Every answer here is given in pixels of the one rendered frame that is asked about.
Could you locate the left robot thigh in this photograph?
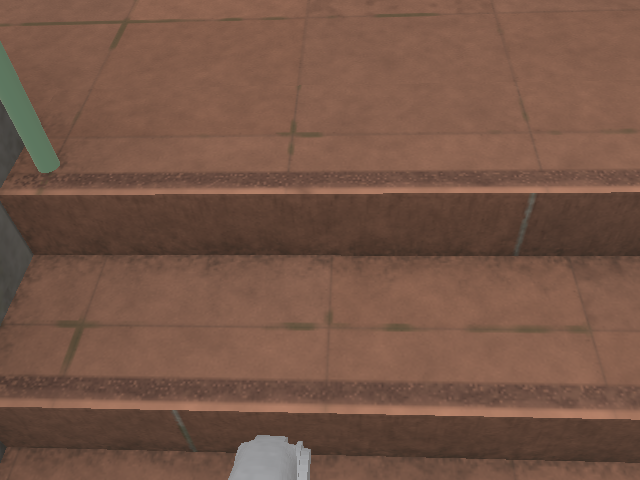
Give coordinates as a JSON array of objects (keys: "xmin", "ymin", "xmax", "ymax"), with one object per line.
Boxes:
[{"xmin": 228, "ymin": 435, "xmax": 311, "ymax": 480}]

